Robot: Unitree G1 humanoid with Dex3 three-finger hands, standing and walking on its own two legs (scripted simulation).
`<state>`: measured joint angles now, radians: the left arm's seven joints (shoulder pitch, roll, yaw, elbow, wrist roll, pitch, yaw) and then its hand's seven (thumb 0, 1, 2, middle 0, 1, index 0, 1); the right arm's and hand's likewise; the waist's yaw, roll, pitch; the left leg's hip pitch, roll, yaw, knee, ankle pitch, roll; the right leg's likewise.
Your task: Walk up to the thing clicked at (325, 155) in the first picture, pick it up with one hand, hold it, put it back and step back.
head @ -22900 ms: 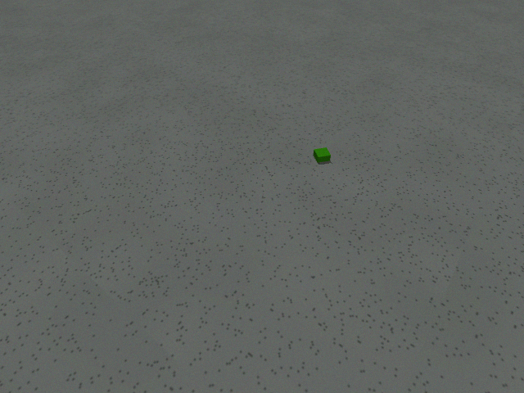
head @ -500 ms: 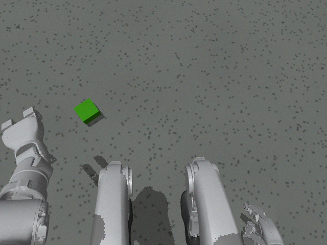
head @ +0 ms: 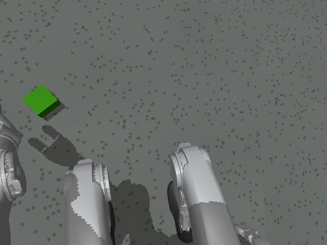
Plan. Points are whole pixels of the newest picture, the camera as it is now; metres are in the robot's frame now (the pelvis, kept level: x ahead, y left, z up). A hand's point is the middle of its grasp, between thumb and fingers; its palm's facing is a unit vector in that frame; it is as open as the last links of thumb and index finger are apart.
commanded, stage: rise first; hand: left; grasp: from above
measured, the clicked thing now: (42, 101) +0.55 +0.31 -0.34
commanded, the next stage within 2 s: none
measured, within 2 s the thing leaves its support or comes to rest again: neither
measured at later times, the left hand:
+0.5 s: hand (8, 114) +0.46 +0.34 -0.21, palm faces -0.29 -0.30 -0.91, open 12.1 cm
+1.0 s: hand (9, 109) +0.48 +0.35 -0.22, palm faces -0.30 -0.31 -0.90, open 12.3 cm
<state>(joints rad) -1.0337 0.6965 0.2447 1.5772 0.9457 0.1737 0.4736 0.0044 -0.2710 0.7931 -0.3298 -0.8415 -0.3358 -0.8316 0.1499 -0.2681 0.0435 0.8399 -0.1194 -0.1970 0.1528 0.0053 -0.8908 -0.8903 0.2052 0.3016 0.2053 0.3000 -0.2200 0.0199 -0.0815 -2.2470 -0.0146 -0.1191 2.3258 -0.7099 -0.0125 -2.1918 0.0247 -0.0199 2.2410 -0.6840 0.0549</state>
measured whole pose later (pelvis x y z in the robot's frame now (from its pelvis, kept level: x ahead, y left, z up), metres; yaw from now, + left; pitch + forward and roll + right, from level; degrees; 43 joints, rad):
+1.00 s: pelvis +0.01 +0.00 -0.04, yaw -4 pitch +34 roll -11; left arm -1.16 0.91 0.27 1.63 1.00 0.14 0.44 0.00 -0.24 0.72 -0.37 -0.81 -0.37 -0.80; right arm 0.15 -0.32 0.16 0.74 -0.14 -0.16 0.24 0.00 -0.91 -0.90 0.20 0.30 0.20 0.30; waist -0.29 -0.03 0.05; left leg -2.34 -0.02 -0.18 2.47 -0.74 -0.02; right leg -2.27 0.04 -0.07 2.34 -0.69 0.06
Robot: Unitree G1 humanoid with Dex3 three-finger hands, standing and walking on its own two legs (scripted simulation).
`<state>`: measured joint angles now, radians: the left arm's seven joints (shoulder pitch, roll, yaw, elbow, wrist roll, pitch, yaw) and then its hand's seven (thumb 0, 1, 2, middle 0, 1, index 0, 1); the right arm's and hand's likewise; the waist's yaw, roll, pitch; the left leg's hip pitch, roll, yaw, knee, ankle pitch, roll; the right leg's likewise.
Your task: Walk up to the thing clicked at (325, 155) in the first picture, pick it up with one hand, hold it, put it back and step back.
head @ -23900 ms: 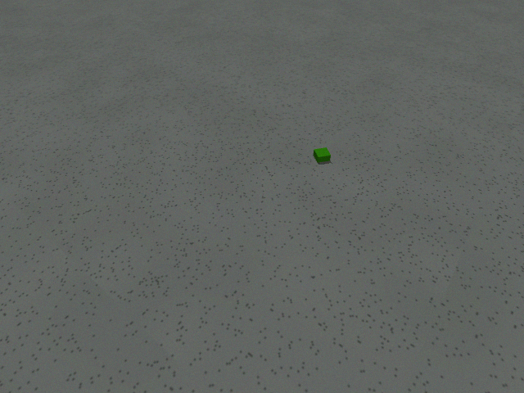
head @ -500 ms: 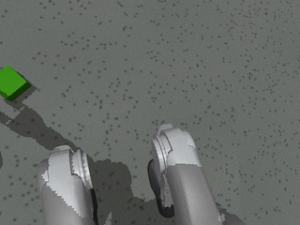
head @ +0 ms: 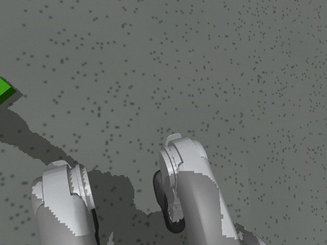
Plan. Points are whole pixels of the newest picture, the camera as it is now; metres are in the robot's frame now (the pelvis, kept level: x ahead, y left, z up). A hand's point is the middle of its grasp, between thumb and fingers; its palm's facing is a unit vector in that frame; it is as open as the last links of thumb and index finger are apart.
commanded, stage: rise first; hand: left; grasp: from above
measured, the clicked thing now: out of the picture +0.52 +0.34 -0.30
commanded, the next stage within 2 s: none
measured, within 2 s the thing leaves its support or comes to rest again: neither
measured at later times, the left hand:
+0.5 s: hand out of the picture +0.47 +0.38 -0.17, palm faces -0.28 -0.32 -0.90, open 12.6 cm
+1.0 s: hand out of the picture +0.48 +0.38 -0.16, palm faces -0.30 -0.31 -0.90, open 13.0 cm
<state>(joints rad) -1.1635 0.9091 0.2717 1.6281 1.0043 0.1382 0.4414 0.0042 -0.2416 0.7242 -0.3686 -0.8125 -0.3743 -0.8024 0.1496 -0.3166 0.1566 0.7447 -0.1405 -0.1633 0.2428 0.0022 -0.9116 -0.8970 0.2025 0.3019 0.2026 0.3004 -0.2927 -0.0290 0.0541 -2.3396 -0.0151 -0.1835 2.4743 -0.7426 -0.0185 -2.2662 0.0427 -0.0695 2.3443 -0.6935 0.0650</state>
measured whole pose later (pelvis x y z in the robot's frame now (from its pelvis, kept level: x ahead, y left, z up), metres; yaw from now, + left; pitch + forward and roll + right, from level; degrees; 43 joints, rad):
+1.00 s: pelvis -0.01 +0.00 +0.00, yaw -1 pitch +34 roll -12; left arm -1.23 1.00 0.22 1.61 1.05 0.15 0.35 0.00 -0.35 0.81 -0.26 -0.93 -0.27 -0.91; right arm 0.18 -0.33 0.22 0.65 -0.13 -0.08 0.22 0.00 -0.91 -0.90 0.20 0.30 0.20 0.30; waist -0.34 -0.04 0.06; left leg -2.35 -0.01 -0.19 2.46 -0.72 -0.01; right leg -2.26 0.05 -0.08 2.32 -0.67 0.06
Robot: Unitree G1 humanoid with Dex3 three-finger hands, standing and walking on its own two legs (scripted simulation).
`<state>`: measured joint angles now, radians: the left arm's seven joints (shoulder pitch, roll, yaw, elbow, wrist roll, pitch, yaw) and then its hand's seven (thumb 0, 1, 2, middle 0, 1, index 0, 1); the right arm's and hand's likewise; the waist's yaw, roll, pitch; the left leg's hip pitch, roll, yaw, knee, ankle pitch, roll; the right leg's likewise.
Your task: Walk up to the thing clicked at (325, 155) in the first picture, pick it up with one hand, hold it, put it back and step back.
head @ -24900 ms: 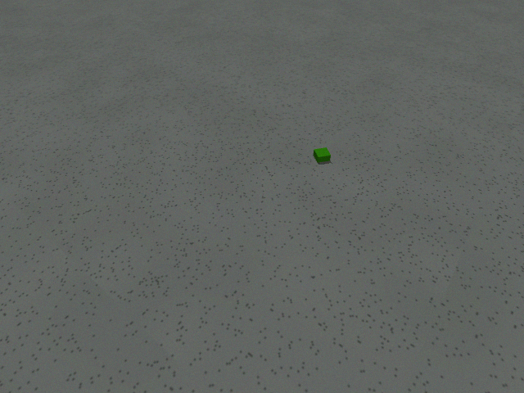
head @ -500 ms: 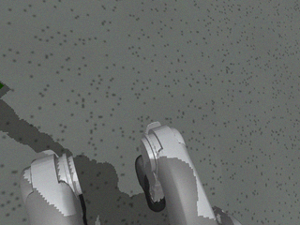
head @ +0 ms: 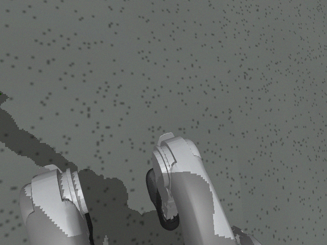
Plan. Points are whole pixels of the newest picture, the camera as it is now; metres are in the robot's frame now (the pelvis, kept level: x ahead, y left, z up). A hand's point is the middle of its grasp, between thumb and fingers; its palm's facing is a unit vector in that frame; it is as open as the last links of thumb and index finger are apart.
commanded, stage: rise first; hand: left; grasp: from above
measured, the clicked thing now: out of the picture +0.52 +0.35 -0.30
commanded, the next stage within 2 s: none
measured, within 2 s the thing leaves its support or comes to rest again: neither
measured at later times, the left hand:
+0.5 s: hand out of the picture +0.48 +0.38 -0.17, palm faces -0.30 -0.31 -0.90, open 13.3 cm
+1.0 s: hand out of the picture +0.48 +0.39 -0.17, palm faces -0.29 -0.31 -0.90, open 13.7 cm
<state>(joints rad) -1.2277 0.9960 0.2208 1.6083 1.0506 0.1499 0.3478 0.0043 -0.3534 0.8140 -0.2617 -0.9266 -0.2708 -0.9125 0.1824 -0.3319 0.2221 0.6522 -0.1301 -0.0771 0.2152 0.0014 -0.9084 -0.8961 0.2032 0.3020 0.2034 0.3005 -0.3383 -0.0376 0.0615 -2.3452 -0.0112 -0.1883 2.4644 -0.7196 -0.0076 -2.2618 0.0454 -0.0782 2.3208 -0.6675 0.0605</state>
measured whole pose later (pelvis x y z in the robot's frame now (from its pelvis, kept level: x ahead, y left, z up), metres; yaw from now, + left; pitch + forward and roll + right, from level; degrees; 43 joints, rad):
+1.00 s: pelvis +0.00 +0.00 +0.00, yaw +0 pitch +33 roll -12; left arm -1.23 1.00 0.22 1.62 1.05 0.14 0.35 0.00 -0.47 0.91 -0.15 -1.03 -0.16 -1.01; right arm 0.18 -0.33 0.22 0.64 -0.14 -0.06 0.21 0.00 -0.90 -0.89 0.20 0.30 0.20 0.30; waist -0.34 -0.04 0.06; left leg -2.35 -0.01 -0.19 2.47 -0.72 -0.01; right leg -2.26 0.05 -0.08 2.33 -0.67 0.07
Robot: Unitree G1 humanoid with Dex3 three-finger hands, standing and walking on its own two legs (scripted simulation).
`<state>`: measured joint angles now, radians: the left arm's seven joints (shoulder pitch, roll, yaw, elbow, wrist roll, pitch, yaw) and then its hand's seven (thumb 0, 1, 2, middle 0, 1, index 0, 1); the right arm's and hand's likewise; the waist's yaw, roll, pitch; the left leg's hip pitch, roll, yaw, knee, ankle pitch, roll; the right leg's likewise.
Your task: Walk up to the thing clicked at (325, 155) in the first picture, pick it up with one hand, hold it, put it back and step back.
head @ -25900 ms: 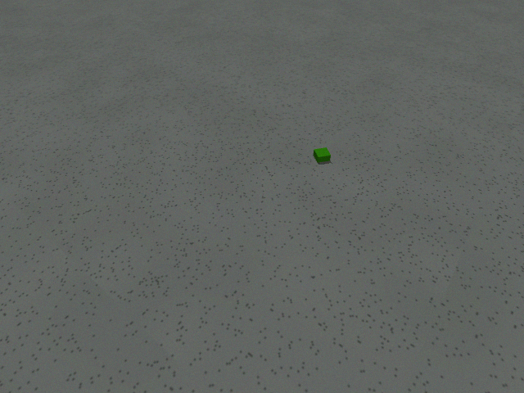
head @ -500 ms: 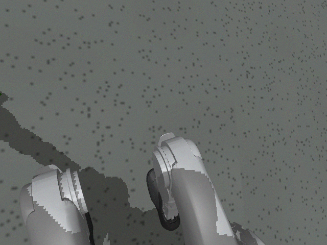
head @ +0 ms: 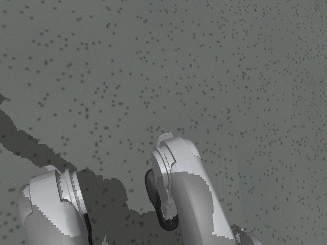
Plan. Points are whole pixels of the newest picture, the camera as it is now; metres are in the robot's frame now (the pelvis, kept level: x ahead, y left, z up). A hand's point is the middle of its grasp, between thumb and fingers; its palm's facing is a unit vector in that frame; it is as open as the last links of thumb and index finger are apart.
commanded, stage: rise first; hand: left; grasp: from above
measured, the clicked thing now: out of the picture +0.52 +0.35 -0.30
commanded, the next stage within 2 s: none
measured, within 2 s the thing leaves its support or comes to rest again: neither
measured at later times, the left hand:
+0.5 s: hand out of the picture +0.48 +0.38 -0.17, palm faces -0.30 -0.31 -0.90, open 13.8 cm
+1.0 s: hand out of the picture +0.48 +0.38 -0.17, palm faces -0.30 -0.31 -0.90, open 13.8 cm
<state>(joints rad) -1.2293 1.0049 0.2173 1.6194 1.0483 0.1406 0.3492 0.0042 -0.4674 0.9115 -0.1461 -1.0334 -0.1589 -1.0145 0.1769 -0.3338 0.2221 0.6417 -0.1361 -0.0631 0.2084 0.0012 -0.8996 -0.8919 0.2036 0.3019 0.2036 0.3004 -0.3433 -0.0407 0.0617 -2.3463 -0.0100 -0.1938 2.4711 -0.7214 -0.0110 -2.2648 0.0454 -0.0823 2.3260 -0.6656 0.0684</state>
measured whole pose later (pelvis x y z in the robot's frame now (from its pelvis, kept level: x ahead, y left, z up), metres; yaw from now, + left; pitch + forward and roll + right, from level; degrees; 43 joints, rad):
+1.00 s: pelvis +0.00 +0.00 +0.00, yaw +0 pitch +34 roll -11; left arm -1.21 1.00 0.23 1.62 1.04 0.14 0.37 0.00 -0.49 0.92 -0.11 -1.07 -0.13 -1.04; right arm 0.19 -0.34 0.23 0.66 -0.14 -0.10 0.22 0.00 -0.90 -0.89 0.20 0.30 0.20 0.30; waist -0.35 -0.04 0.07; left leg -2.35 -0.01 -0.20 2.47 -0.73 -0.02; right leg -2.27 0.04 -0.08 2.33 -0.67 0.06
